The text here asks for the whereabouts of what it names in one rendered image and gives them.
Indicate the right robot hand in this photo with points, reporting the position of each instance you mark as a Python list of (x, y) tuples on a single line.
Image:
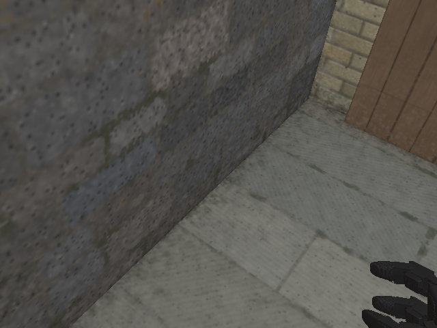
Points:
[(418, 314)]

